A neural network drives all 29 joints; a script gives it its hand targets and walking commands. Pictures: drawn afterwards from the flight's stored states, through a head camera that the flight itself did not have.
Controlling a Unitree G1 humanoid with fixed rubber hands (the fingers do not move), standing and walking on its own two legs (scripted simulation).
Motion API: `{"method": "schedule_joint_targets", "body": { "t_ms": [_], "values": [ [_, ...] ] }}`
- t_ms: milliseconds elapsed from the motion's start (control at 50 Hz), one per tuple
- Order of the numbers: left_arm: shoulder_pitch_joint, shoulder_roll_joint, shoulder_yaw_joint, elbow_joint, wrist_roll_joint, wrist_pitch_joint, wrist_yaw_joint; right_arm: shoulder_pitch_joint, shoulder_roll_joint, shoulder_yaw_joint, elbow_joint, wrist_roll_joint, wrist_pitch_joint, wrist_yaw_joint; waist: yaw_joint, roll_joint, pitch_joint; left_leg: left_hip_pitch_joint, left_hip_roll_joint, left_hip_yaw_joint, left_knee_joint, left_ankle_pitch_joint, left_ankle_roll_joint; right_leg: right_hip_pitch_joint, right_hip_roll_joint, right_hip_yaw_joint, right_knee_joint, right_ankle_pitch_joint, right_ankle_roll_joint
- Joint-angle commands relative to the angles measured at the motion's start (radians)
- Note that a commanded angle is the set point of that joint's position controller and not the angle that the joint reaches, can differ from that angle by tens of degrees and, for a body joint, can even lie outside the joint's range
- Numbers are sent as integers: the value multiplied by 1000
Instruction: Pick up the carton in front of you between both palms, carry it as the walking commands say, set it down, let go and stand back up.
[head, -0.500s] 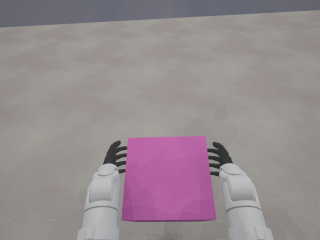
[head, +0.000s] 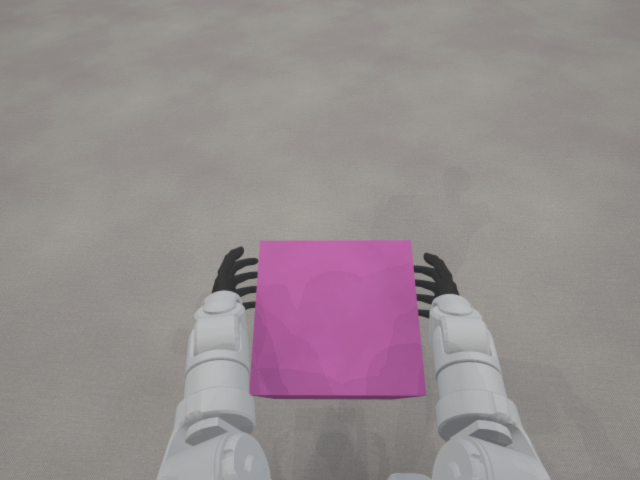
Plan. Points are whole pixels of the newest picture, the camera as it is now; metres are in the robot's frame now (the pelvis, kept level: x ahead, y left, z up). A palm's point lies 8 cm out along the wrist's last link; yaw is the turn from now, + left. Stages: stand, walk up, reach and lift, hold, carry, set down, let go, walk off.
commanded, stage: set down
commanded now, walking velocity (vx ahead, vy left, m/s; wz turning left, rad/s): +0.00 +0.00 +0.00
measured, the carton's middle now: (334, 329) +0.34 +0.00 -0.09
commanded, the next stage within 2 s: none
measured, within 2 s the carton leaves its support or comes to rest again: neither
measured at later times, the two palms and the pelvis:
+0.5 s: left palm (270, 339) +0.37 +0.12 -0.17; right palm (432, 342) +0.36 -0.17 -0.19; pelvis -0.04 +0.02 -0.12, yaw +0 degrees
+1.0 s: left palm (295, 357) +0.40 +0.09 -0.33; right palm (428, 363) +0.38 -0.20 -0.36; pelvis -0.06 +0.01 -0.25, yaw +3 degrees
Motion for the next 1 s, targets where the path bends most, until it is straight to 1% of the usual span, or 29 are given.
{"method": "schedule_joint_targets", "body": {
  "t_ms": [0, 40, 60, 140, 180, 220, 260, 300, 400, 440, 480, 540, 620, 820, 980],
  "values": [
    [-339, -677, -304, 168, -121, -95, -181, -434, 625, 326, 69, 134, -133, 197, -17, -33, -236, -297, -99, 50, -44, 78, 48, 140, 30, 76, 2, 131, 28],
    [-323, -684, -317, 166, -127, -162, -166, -432, 613, 353, 68, 137, -204, 194, -11, -40, -308, -359, -109, 52, 5, 129, 39, 85, 39, 72, 60, 205, 30],
    [-332, -699, -343, 157, -139, -197, -160, -446, 624, 381, 64, 148, -239, 195, -6, -44, -358, -386, -114, 54, 29, 150, 34, 69, 44, 73, 90, 236, 30],
    [-415, -787, -493, 122, -205, -323, -135, -550, 698, 525, 60, 218, -361, 210, 6, -55, -647, -505, -126, 65, 148, 225, 9, 14, 52, 69, 238, 356, 32],
    [-448, -833, -576, 95, -244, -359, -121, -589, 720, 596, 47, 253, -398, 217, -1, -59, -818, -563, -131, 69, 218, 265, -3, -20, 53, 66, 318, 413, 33],
    [-469, -857, -646, 62, -275, -376, -106, -607, 721, 649, 22, 278, -416, 221, -13, -63, -976, -602, -137, 68, 282, 300, -11, -66, 57, 60, 388, 452, 35],
    [-483, -872, -693, 40, -299, -374, -93, -618, 710, 678, 0, 293, -416, 226, -29, -61, -1072, -627, -141, 67, 334, 306, -16, -145, 64, 49, 435, 435, 38],
    [-494, -882, -713, 35, -311, -355, -85, -626, 695, 682, 2, 297, -400, 232, -42, -54, -1099, -663, -143, 70, 371, 261, -21, -246, 73, 34, 462, 355, 39],
    [-545, -890, -674, 86, -299, -288, -86, -662, 677, 623, 81, 277, -336, 260, -62, -40, -983, -836, -148, 85, 427, 27, -24, -478, 80, 4, 517, 103, 31],
    [-574, -887, -646, 110, -293, -271, -87, -688, 675, 592, 111, 268, -316, 270, -65, -37, -950, -902, -152, 93, 456, -32, -24, -542, 81, -4, 545, 41, 28],
    [-606, -885, -623, 126, -291, -263, -85, -715, 673, 567, 134, 262, -304, 276, -66, -35, -944, -957, -158, 102, 491, -60, -23, -591, 83, -10, 576, 9, 27],
    [-655, -877, -600, 140, -295, -266, -73, -754, 667, 544, 156, 264, -301, 277, -69, -34, -967, -1028, -168, 111, 551, -69, -23, -648, 87, -11, 629, -1, 28],
    [-710, -861, -589, 154, -310, -282, -50, -800, 647, 537, 165, 280, -311, 265, -73, -39, -1023, -1112, -182, 124, 639, -68, -25, -706, 91, -10, 704, 7, 36],
    [-822, -824, -604, 171, -360, -311, -4, -907, 581, 581, 136, 342, -334, 223, -96, -68, -1156, -1276, -211, 159, 839, -86, -29, -792, 93, -16, 865, 17, 56],
    [-904, -786, -594, 191, -382, -321, 18, -990, 522, 593, 139, 378, -345, 201, -113, -78, -1179, -1403, -225, 179, 971, -117, -29, -859, 89, -20, 974, 9, 62]
  ]
}}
